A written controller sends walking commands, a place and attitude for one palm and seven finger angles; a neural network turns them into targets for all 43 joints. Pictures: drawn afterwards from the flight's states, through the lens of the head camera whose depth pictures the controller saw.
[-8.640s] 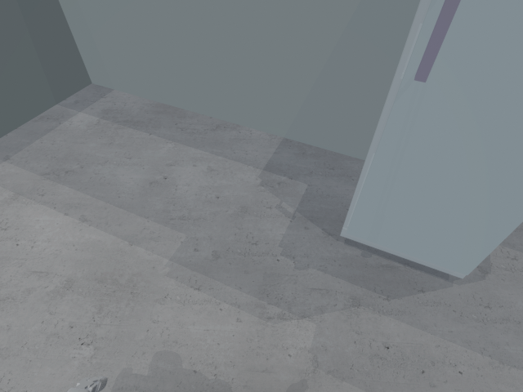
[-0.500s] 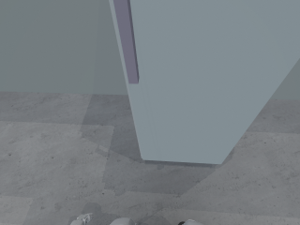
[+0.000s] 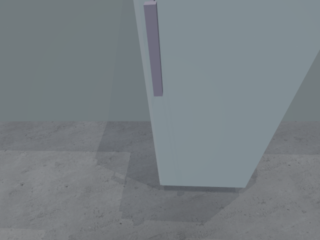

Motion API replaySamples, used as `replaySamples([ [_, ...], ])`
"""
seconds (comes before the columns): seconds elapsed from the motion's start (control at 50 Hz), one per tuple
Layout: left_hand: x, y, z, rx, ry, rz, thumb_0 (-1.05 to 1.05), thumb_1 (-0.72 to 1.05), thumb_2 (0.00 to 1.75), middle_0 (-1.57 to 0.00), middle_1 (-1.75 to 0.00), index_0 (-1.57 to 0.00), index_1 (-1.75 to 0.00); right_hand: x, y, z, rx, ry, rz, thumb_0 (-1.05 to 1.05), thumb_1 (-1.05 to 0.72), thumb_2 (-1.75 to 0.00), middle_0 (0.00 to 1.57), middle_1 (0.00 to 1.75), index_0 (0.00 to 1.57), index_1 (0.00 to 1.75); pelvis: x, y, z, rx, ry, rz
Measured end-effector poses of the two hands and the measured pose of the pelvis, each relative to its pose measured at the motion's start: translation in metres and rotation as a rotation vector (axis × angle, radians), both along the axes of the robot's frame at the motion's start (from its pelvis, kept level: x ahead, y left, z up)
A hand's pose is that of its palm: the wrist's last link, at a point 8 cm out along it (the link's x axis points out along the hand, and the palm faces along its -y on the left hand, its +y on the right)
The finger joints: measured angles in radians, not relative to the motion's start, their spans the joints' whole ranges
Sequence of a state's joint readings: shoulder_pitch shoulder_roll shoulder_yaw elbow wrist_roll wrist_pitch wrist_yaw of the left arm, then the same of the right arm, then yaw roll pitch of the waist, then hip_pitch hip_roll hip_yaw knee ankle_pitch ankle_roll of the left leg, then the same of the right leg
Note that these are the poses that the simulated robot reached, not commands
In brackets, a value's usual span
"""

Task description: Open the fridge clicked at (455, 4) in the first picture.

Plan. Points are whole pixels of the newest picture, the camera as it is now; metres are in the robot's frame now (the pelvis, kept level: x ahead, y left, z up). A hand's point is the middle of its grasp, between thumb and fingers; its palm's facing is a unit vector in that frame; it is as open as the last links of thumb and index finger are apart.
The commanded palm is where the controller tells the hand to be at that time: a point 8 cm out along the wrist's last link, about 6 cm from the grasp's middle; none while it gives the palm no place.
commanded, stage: come to a stop and stand still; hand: left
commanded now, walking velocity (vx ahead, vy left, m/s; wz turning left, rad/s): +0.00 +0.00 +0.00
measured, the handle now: (155, 51) +0.55 +0.05 +0.23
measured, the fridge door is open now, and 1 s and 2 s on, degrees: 0 0 0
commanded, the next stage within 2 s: look again from close up in 0.72 s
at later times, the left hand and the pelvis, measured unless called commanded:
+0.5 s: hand out of the picture +0.05 +0.20 -0.16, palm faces +0.03 -0.98 -0.21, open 7.3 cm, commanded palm none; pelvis +0.03 +0.02 +0.01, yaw +0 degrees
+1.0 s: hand out of the picture +0.04 +0.18 -0.16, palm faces +0.03 -0.98 -0.19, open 7.3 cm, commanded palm none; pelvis +0.05 +0.02 +0.01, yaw +0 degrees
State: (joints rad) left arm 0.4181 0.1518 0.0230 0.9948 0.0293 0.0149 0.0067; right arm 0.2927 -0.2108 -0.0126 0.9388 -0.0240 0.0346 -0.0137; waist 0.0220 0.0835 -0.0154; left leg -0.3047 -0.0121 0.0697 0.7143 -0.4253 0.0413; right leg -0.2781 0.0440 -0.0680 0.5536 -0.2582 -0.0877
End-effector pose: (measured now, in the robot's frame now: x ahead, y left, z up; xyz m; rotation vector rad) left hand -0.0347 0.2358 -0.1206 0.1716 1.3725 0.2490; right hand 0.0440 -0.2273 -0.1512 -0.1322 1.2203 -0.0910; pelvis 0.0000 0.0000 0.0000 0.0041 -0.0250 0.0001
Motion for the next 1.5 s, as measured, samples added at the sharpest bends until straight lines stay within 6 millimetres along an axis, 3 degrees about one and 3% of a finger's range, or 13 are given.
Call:
replaySamples([
  [0.06, -0.008, -0.008, -0.001, -0.030, 0.036, 0.005, 0.01, 0.91, 0.89, -0.20, -0.30, -0.19, -0.30, -0.014, 0.001, 0.007, -0.005, 0.046, -0.014, 0.01, -0.91, -0.90, 0.20, 0.30, 0.20, 0.30, 0.000, 0.000, 0.005, -0.003, 0.015, -0.003],
  [0.12, -0.004, -0.013, -0.007, -0.066, 0.047, -0.005, 0.01, 0.91, 0.89, -0.20, -0.30, -0.20, -0.30, -0.029, 0.004, 0.011, -0.018, 0.083, -0.032, 0.01, -0.91, -0.90, 0.20, 0.30, 0.20, 0.30, 0.001, 0.003, 0.006, -0.006, 0.024, -0.005],
  [0.22, 0.022, -0.015, -0.015, -0.110, 0.008, -0.021, 0.01, 0.91, 0.89, -0.20, -0.30, -0.20, -0.30, -0.054, 0.015, 0.013, -0.030, 0.155, -0.050, 0.01, -0.91, -0.90, 0.20, 0.30, 0.20, 0.30, 0.006, 0.009, 0.007, -0.001, 0.017, -0.008],
  [0.3, 0.042, -0.006, -0.013, -0.093, -0.016, -0.046, 0.02, 0.93, 0.89, -0.20, -0.30, -0.20, -0.30, -0.062, 0.026, 0.013, -0.017, 0.189, -0.063, 0.01, -0.91, -0.90, 0.20, 0.30, 0.20, 0.30, 0.013, 0.012, 0.008, -0.001, 0.016, -0.009],
  [0.44, 0.067, 0.006, -0.008, -0.064, -0.049, -0.060, 0.01, 0.93, 0.89, -0.20, -0.30, -0.20, -0.30, -0.053, 0.043, 0.010, 0.013, 0.194, -0.058, 0.01, -0.91, -0.90, 0.20, 0.30, 0.20, 0.30, 0.023, 0.017, 0.010, 0.000, 0.016, -0.004],
  [0.56, 0.077, 0.010, -0.006, -0.049, -0.050, -0.058, 0.01, 0.93, 0.89, -0.20, -0.30, -0.20, -0.30, -0.035, 0.049, 0.007, 0.026, 0.175, -0.046, 0.01, -0.91, -0.90, 0.20, 0.30, 0.20, 0.30, 0.030, 0.021, 0.010, 0.002, 0.016, -0.004],
  [0.9, 0.068, -0.001, -0.011, -0.076, 0.022, -0.040, 0.01, 0.93, 0.89, -0.20, -0.30, -0.20, -0.30, -0.009, 0.032, 0.010, -0.021, 0.172, -0.034, 0.00, -0.92, -0.90, 0.20, 0.30, 0.20, 0.30, 0.044, 0.019, 0.010, 0.001, 0.020, -0.005],
  [1.12, 0.068, -0.007, -0.012, -0.081, 0.031, -0.036, 0.01, 0.92, 0.89, -0.20, -0.30, -0.20, -0.30, -0.008, 0.032, 0.010, -0.015, 0.184, -0.035, 0.00, -0.92, -0.90, 0.20, 0.30, 0.20, 0.30, 0.048, 0.015, 0.010, 0.001, 0.017, -0.005],
  [1.5, 0.069, -0.012, -0.013, -0.080, 0.022, -0.039, 0.01, 0.92, 0.89, -0.20, -0.30, -0.20, -0.30, -0.023, 0.031, 0.011, -0.006, 0.221, -0.048, 0.00, -0.91, -0.90, 0.20, 0.30, 0.20, 0.30, 0.047, 0.008, 0.010, 0.000, 0.017, -0.005],
])
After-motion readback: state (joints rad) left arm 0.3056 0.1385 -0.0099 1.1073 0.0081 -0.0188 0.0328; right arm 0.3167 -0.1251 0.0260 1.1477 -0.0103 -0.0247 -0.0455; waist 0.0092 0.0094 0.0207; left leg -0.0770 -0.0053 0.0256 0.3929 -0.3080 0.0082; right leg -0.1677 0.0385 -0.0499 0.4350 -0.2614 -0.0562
